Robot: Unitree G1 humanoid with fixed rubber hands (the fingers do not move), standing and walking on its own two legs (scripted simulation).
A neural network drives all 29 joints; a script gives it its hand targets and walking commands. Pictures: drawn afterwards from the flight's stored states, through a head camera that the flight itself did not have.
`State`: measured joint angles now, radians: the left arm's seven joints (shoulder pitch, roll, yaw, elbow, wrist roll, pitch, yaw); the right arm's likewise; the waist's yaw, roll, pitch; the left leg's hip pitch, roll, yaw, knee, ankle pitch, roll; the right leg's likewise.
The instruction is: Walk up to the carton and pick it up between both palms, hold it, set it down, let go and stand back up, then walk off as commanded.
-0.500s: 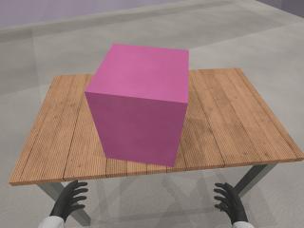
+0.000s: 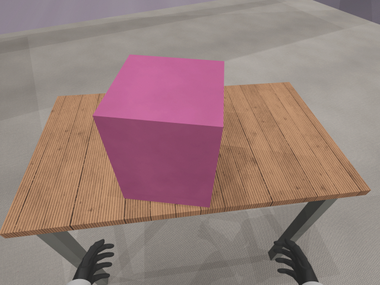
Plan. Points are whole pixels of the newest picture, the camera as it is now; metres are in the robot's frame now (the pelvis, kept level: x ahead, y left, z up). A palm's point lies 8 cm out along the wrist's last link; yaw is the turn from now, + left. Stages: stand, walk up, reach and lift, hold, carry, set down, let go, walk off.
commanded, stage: let go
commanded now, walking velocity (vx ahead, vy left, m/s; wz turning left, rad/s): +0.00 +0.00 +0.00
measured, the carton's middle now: (171, 133) +0.43 +0.06 +0.07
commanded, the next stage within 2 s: stand in 0.12 s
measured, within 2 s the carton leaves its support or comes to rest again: neither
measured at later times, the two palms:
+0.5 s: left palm out of the picture +0.08 +0.32 -0.08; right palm out of the picture +0.12 -0.29 -0.10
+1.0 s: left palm out of the picture +0.08 +0.32 -0.08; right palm out of the picture +0.09 -0.30 -0.08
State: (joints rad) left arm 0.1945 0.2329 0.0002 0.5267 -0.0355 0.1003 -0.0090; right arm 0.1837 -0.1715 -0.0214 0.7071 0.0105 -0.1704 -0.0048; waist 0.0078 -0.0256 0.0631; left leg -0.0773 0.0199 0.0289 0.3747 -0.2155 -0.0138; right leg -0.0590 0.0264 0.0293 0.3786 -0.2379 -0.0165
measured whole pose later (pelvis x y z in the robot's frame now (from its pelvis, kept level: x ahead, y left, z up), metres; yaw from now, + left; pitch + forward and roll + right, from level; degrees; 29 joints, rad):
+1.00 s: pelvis -0.05 +0.00 -0.02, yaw +1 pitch -2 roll +1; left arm 0.20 0.42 0.08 0.66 0.01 -0.01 -0.01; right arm 0.25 -0.40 -0.06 0.54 -0.01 0.00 -0.04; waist -0.01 0.00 0.08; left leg -0.31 -0.01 0.02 0.58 -0.23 0.01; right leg -0.31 0.00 0.02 0.65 -0.29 -0.02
